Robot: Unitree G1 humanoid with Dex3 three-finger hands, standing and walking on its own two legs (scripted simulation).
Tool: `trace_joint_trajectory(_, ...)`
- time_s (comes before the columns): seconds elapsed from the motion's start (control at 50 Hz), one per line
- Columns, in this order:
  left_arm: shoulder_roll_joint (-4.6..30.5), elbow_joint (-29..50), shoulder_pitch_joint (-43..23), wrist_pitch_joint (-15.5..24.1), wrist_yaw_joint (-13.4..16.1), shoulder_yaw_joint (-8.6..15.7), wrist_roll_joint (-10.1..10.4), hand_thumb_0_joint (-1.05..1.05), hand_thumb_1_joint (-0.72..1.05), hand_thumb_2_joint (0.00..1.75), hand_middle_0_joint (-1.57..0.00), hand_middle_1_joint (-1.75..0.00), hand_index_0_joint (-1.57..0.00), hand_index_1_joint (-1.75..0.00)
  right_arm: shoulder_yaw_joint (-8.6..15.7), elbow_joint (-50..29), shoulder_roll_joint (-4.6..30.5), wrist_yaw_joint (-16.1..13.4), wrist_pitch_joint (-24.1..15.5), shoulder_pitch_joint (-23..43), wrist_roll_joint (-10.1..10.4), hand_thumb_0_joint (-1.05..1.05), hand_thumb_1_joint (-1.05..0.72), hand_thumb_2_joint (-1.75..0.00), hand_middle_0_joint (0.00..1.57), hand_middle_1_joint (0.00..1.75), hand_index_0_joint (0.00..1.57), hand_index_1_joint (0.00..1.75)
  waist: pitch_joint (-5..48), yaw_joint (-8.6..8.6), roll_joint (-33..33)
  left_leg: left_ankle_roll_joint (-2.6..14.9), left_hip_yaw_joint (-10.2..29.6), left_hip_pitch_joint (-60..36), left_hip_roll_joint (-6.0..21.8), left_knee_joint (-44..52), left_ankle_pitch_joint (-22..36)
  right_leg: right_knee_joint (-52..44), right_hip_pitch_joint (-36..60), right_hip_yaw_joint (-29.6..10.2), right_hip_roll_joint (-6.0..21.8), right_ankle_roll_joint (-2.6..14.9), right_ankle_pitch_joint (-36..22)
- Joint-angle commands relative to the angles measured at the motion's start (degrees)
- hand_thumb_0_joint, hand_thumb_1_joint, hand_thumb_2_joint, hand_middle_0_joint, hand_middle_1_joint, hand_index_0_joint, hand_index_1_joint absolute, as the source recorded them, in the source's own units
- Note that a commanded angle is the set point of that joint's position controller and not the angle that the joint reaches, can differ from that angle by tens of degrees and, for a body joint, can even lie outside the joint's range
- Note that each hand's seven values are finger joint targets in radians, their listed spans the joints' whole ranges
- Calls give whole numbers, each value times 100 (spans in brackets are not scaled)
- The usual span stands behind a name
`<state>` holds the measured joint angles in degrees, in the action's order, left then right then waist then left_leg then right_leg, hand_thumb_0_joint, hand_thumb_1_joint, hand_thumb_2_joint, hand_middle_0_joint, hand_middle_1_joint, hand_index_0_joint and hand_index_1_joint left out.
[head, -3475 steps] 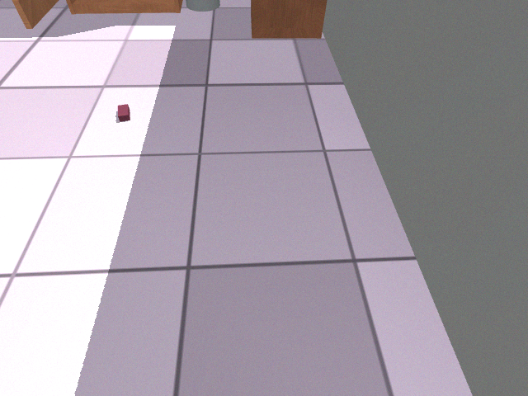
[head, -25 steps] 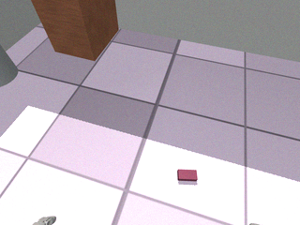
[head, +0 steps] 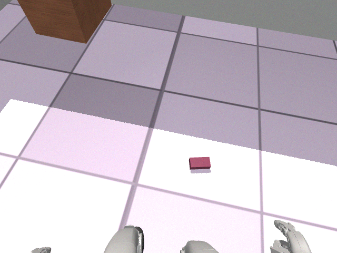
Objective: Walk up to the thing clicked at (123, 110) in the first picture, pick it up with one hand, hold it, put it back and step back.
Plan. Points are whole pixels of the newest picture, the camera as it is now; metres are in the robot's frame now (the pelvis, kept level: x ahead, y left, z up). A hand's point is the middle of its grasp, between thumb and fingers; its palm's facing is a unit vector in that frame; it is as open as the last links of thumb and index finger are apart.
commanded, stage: step back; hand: right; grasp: from above
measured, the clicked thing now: (199, 163) +0.58 -0.21 -0.73
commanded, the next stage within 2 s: none
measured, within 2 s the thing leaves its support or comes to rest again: neither
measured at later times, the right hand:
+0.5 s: hand out of the picture -0.02 -0.27 -0.14, palm faces -0.12 +0.90 -0.42, open 7.4 cm
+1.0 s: hand out of the picture -0.13 -0.30 -0.14, palm faces -0.09 +0.92 -0.37, open 7.4 cm
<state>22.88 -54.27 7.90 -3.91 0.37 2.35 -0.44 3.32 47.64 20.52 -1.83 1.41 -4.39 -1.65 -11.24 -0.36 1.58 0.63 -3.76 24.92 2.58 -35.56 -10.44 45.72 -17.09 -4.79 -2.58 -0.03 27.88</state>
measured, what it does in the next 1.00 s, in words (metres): walks backwards: right foot, then left foot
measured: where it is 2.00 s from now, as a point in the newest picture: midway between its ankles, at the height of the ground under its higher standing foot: outside the picture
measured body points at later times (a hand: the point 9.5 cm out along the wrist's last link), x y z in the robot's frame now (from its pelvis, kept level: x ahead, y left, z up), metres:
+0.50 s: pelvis -0.12 -0.01 +0.00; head -0.06 +0.02 +0.45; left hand -0.01 +0.31 -0.13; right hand -0.02 -0.31 -0.11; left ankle -0.13 +0.11 -0.72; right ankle -0.06 -0.12 -0.70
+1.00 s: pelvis -0.26 -0.04 +0.01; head -0.20 -0.06 +0.46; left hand -0.20 +0.28 -0.09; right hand -0.13 -0.35 -0.11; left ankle -0.32 +0.10 -0.63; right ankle -0.21 -0.15 -0.72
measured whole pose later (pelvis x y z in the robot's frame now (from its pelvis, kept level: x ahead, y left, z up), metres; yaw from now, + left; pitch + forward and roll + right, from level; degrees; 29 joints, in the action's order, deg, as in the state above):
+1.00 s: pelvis -0.26 -0.04 +0.01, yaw +5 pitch -1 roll +2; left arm 20.2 -49.7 9.7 -1.9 0.2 2.8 -2.0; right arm 4.4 47.0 22.8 -1.3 3.6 -8.6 -0.9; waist -9.0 0.0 -1.9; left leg -0.3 9.1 26.2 -7.2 -69.0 -28.0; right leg 31.9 -18.0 -2.3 0.2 1.3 12.9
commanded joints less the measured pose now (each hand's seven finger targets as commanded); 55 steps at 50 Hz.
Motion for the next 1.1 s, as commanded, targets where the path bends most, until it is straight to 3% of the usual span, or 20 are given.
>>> trace_joint_trajectory(0.0,1045,244,755,211,41,375,-171,0,90,90,-20,-30,-20,-30,395,-409,1500,-26,83,-144,100,0,-90,-90,20,30,20,30,1690,165,-916,560,1195,-1210,945,97,1369,-2186,658,250,231,203,-1776)
trace_joint_trajectory(0.04,1861,499,185,197,-32,547,-298,0,90,90,-20,-30,-20,-30,318,-483,1107,-54,95,-123,138,0,-90,-90,20,30,20,30,1366,73,1352,23,387,684,-747,-1598,-2404,-2769,917,-2188,2012,1059,-2575)
trace_joint_trajectory(0.06,2127,573,172,208,-46,610,-235,0,90,90,-20,-30,-20,-30,421,-486,1315,-134,99,236,11,0,-90,-90,20,30,20,30,1236,437,1552,-61,1175,209,-831,-2686,-2960,-2888,-66,-2596,2462,1679,-2622)
trace_joint_trajectory(0.08,1925,618,-85,247,-8,578,-231,0,90,90,-20,-30,-20,-30,428,-397,1376,-126,78,225,-17,0,-90,-90,20,30,20,30,1009,307,1327,-15,1445,127,-810,-3328,-2624,-2899,-311,-2427,2408,1754,-2661)
trace_joint_trajectory(0.14,1185,808,-644,273,72,354,-227,0,90,90,-20,-30,-20,-30,423,-116,1212,-52,89,-526,159,0,-90,-90,20,30,20,30,886,-266,573,80,1580,632,-1043,-3823,-1661,-2357,299,-679,1369,988,-3546)
trace_joint_trajectory(0.28,1158,808,153,268,117,433,-89,0,90,90,-20,-30,-20,-30,344,-317,1059,-29,-94,-477,71,0,-90,-90,20,30,20,30,1390,261,704,-320,1097,581,-567,-1796,-1929,-1608,2076,-723,1768,1545,-4427)
trace_joint_trajectory(0.38,1294,947,-232,103,55,445,8,0,90,90,-20,-30,-20,-30,378,38,1033,-7,-209,-1126,5,0,-90,-90,20,30,20,30,1653,26,718,-110,288,-1283,-502,1384,-30,-894,1128,-299,1308,947,-3506)
trace_joint_trajectory(0.4,1134,955,-291,94,43,386,66,0,90,90,-20,-30,-20,-30,412,66,1198,-21,-230,-1141,-48,0,-90,-90,20,30,20,30,1660,-11,469,5,651,-1717,-342,1415,519,-832,549,-306,1208,728,-2789)
trace_joint_trajectory(0.42,973,1034,-271,107,20,333,94,0,90,90,-20,-30,-20,-30,503,-4,1552,-17,-257,-1113,-96,0,-90,-90,20,30,20,30,1681,-2,-428,316,1858,-2078,436,1272,966,-364,-402,-104,758,405,-1769)
trace_joint_trajectory(0.44,828,1103,-518,88,42,309,98,0,90,90,-20,-30,-20,-30,588,-123,1967,18,-209,-864,-26,0,-90,-90,20,30,20,30,1307,-191,-1518,1255,3020,-1386,1459,1589,1110,600,-860,251,-224,84,29)
trace_joint_trajectory(0.46,1023,1041,-462,43,103,408,68,0,90,90,-20,-30,-20,-30,626,-385,2247,-4,-237,-418,-107,0,-90,-90,20,30,20,30,1065,-232,-1876,1821,3781,-367,2188,1697,1514,1947,-462,-303,-71,-18,890)
trace_joint_trajectory(0.54,955,758,-14,109,100,328,127,0,90,90,-20,-30,-20,-30,486,-540,1427,-36,-193,-226,-10,0,-90,-90,20,30,20,30,1102,34,-874,1066,1718,-1191,938,936,2454,2376,-972,-523,-492,-44,172)
trace_joint_trajectory(0.66,856,907,104,228,163,253,19,0,90,90,-20,-30,-20,-30,471,-637,1335,-107,-67,-632,-62,0,-90,-90,20,30,20,30,1511,-306,-1232,1087,1648,-2709,1002,409,2919,160,-1151,-109,-28,-189,238)
trace_joint_trajectory(0.74,875,631,792,292,127,387,-104,0,90,90,-20,-30,-20,-30,420,-787,1471,-35,85,-249,76,0,-90,-90,20,30,20,30,1694,91,-1306,698,1417,-1777,784,-207,2113,-2272,373,471,52,12,-1645)
trace_joint_trajectory(0.76,1064,671,731,316,118,469,-173,0,90,90,-20,-30,-20,-30,364,-832,1297,-18,130,-295,79,0,-90,-90,20,30,20,30,1650,45,-856,434,1391,-1039,547,-408,1121,-2292,726,-265,455,159,-2042)
trace_joint_trajectory(0.8,2044,880,341,286,20,634,-237,0,90,90,-20,-30,-20,-30,413,-863,1267,-95,137,85,96,0,-90,-90,20,30,20,30,1343,306,1287,9,1016,25,-814,-2480,-2776,-2783,18,-2605,2379,1476,-2818)
trace_joint_trajectory(0.82,1999,894,130,312,40,646,-242,0,90,90,-20,-30,-20,-30,467,-781,1390,-130,137,168,28,0,-90,-90,20,30,20,30,1046,325,1235,12,1459,-168,-822,-3315,-2754,-2973,-615,-2885,2541,1748,-2393)
trace_joint_trajectory(0.9,1147,1042,-410,372,102,421,-210,0,90,90,-20,-30,-20,-30,465,-414,1297,-6,126,-707,118,0,-90,-90,20,30,20,30,972,-287,524,25,1569,474,-973,-3910,-1696,-2305,298,-901,1439,1083,-3337)
trace_joint_trajectory(1.02,1158,982,265,312,113,449,-125,0,90,90,-20,-30,-20,-30,365,-468,1107,39,-3,-538,28,0,-90,-90,20,30,20,30,1490,234,774,-354,1041,287,-657,-2010,-1983,-1838,1719,-771,1573,1453,-3875)
trace_joint_trajectory(1.08,1335,1053,105,228,86,471,-152,0,90,90,-20,-30,-20,-30,345,-315,1109,58,-19,-786,27,0,-90,-90,20,30,20,30,1670,177,1113,-252,691,-438,-372,-594,-1807,-1746,1408,-859,1658,1307,-3552)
